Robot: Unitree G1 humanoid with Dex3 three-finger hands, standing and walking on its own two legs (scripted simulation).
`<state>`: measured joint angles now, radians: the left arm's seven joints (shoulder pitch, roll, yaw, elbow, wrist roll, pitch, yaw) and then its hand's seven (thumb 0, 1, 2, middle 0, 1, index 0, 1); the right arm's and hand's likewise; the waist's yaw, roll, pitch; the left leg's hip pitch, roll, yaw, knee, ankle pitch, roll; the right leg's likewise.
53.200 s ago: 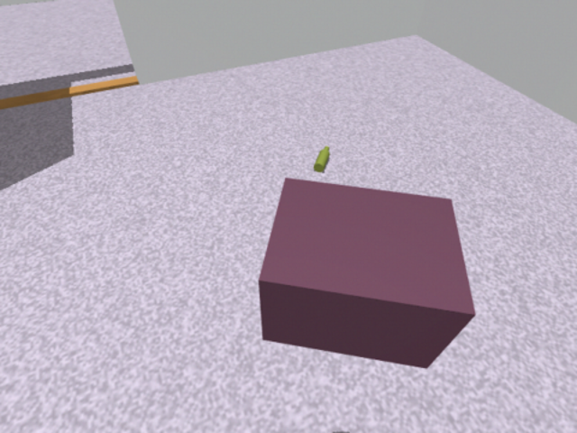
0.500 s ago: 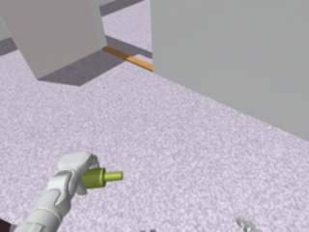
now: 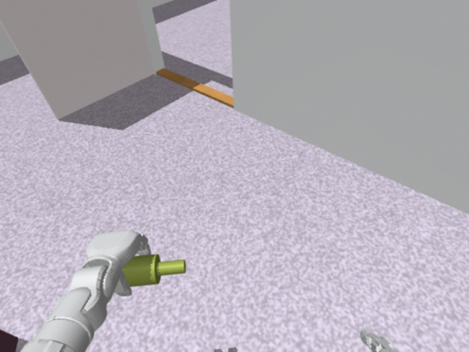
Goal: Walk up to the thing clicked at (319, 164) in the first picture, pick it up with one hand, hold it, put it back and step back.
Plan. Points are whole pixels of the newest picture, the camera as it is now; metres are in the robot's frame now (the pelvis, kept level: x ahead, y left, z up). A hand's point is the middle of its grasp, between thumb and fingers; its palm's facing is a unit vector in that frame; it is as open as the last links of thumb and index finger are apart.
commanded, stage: hold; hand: left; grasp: from above
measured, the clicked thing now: (136, 270) +0.31 +0.21 -0.07
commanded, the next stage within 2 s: crouch in 0.02 s
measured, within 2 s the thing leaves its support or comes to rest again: neither
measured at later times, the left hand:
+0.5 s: hand (126, 289) +0.28 +0.24 -0.11, palm faces -0.48 -0.04 -0.88, open 8.5 cm
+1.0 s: hand (150, 300) +0.35 +0.26 -0.35, palm faces -0.44 -0.01 -0.90, open 8.6 cm
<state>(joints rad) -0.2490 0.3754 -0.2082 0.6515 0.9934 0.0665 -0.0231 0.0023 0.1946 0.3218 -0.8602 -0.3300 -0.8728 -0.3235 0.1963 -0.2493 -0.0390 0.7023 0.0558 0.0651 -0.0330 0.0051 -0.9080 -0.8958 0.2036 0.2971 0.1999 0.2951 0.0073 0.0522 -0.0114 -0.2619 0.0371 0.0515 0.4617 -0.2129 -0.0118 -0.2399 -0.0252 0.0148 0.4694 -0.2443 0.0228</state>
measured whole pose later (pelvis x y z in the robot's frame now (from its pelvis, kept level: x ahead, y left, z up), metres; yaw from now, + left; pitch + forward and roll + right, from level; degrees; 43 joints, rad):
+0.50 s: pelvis -0.01 +0.00 -0.02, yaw +1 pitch +7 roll +0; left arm -0.33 0.37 -0.17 0.91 1.08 -0.03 0.17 0.00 0.23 0.26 -0.86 -0.30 -0.87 -0.29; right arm 0.20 -0.26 -0.05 0.70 0.02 0.07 -0.01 0.00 -0.89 -0.89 0.21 0.30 0.20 0.30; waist -0.03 0.01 -0.03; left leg -0.49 0.04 0.03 0.64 -0.27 -0.02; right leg -0.46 -0.02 0.00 0.65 -0.31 0.02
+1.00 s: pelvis -0.06 +0.01 -0.22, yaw -1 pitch +32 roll -4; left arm -0.68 0.49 0.02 1.24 1.15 -0.06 0.36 0.00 0.22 0.29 -0.85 -0.32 -0.86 -0.31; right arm 0.24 -0.23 -0.06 0.76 -0.06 -0.02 0.00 0.00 -0.89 -0.89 0.21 0.30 0.20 0.29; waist -0.14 0.06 -0.20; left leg -1.65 0.06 -0.03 1.66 -0.58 0.01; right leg -1.58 -0.01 -0.01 1.63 -0.61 0.04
